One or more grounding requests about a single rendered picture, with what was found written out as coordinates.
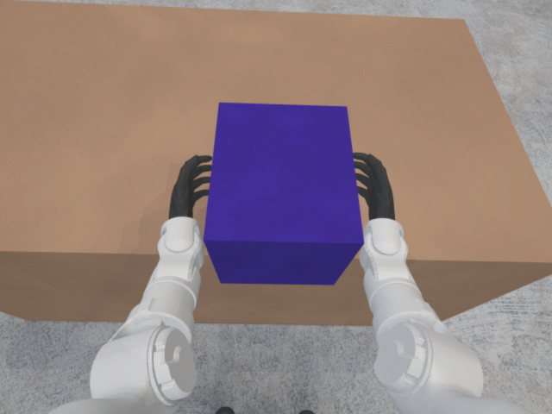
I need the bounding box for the carton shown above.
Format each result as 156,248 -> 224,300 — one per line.
204,103 -> 364,285

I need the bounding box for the robot left upper arm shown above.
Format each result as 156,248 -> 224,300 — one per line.
48,325 -> 198,414

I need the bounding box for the robot left hand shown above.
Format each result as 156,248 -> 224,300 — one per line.
169,155 -> 212,219

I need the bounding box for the right robot forearm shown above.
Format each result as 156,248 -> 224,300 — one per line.
360,218 -> 483,391

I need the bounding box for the pedestal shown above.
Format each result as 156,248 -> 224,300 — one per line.
0,0 -> 552,326

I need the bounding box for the left robot forearm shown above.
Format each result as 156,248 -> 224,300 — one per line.
90,216 -> 204,397

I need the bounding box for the robot right upper arm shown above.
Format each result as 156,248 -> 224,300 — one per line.
373,322 -> 535,414

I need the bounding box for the robot right hand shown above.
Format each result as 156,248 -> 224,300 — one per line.
353,153 -> 395,221

